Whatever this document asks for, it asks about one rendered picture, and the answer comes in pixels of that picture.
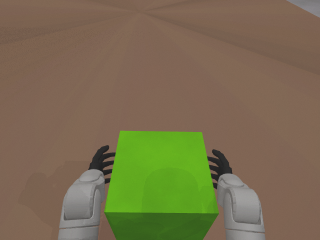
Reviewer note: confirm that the robot left hand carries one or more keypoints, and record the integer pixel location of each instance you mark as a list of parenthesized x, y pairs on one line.
[(98, 164)]

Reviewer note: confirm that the robot right hand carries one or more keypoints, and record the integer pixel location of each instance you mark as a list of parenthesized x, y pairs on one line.
[(223, 166)]

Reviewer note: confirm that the robot right forearm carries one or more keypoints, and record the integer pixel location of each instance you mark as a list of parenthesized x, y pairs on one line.
[(242, 209)]

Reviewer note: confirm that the robot left forearm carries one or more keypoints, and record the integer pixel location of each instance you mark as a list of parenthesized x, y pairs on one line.
[(81, 208)]

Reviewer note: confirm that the carton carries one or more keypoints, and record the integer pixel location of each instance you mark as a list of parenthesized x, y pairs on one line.
[(160, 187)]

